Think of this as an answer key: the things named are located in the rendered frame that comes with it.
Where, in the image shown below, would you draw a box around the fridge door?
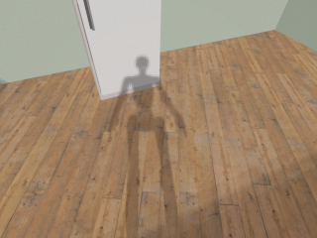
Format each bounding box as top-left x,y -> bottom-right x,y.
77,0 -> 161,95

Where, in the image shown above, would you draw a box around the handle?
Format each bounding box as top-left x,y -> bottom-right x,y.
83,0 -> 93,30

